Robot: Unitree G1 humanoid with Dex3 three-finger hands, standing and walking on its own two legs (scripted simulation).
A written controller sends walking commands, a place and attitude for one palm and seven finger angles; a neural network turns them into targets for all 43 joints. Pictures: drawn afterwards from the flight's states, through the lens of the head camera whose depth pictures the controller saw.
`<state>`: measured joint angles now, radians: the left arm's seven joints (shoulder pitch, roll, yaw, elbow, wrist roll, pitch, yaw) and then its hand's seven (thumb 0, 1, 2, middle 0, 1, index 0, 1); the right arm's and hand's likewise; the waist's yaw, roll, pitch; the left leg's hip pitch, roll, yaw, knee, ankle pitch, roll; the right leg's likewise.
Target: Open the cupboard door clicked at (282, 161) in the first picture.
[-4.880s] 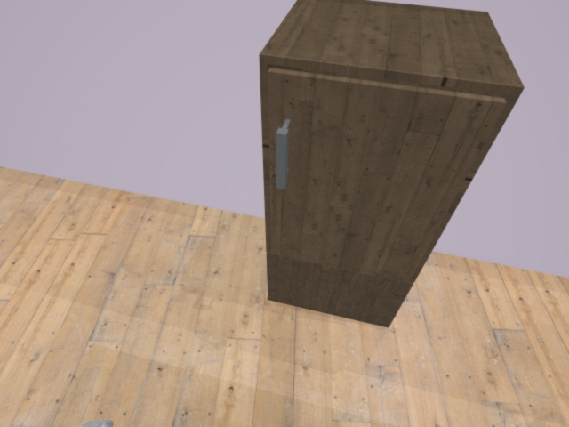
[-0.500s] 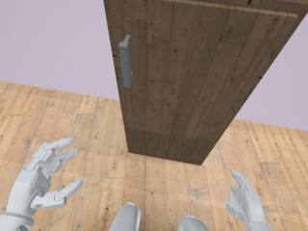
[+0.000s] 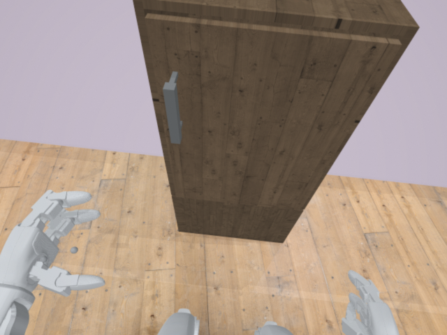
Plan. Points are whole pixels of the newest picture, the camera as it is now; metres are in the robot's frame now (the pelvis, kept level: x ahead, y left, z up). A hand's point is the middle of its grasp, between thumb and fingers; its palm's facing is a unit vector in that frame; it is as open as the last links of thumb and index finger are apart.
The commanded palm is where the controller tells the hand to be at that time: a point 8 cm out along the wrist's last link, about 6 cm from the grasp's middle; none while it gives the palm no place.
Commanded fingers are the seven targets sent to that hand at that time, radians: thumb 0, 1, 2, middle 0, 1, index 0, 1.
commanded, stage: raise the hand with hooked fingers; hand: left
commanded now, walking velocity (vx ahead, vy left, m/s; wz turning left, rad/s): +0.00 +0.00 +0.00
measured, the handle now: (175, 109) +0.53 +0.14 +0.08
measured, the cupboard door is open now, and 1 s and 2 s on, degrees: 0 0 0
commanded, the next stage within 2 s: move the hooked fingers beside the handle in 0.96 s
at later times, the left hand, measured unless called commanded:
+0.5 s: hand (59, 204) +0.29 +0.28 +0.09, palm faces -0.01 -1.00 -0.03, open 14.0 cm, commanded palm +0.26 +0.32 +0.10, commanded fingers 0.00 -0.50 0.30 -0.30 -1.20 -0.30 -1.20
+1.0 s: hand (69, 202) +0.29 +0.26 +0.09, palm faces -0.01 -1.00 -0.03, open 14.0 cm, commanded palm +0.27 +0.31 +0.10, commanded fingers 0.00 -0.50 0.30 -0.30 -1.20 -0.30 -1.20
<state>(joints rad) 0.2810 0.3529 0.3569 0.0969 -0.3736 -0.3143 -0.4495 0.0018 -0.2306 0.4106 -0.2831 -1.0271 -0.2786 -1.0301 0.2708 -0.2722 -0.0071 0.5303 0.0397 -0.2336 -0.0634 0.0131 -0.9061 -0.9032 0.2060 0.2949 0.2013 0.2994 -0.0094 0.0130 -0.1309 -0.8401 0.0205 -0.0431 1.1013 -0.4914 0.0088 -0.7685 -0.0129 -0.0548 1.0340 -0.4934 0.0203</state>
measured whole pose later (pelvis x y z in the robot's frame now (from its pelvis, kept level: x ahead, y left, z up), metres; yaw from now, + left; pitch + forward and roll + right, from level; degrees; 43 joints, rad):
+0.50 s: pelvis +0.00 +0.00 +0.02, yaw +0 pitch +11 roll -3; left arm -0.02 0.45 0.44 0.38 -0.37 -0.23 -0.54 -0.01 -0.50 0.30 -0.30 -1.20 -0.30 -1.20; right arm 0.30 -0.28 0.04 0.54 0.04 -0.19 -0.08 0.01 -0.90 -0.90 0.21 0.30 0.20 0.30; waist -0.01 0.02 -0.12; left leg -0.75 0.02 -0.03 1.00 -0.45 0.01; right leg -0.68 -0.01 -0.05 0.93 -0.45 0.02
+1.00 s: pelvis +0.01 -0.01 +0.02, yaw +0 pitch +12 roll -2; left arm -0.01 0.43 0.44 0.41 -0.37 -0.26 -0.54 -0.01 -0.50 0.30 -0.30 -1.20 -0.30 -1.20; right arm 0.29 -0.27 0.03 0.53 0.04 -0.17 -0.07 0.01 -0.91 -0.90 0.21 0.30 0.20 0.30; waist -0.01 0.02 -0.12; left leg -0.73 0.03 -0.03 0.97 -0.44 0.00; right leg -0.67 0.00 -0.04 0.92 -0.45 0.01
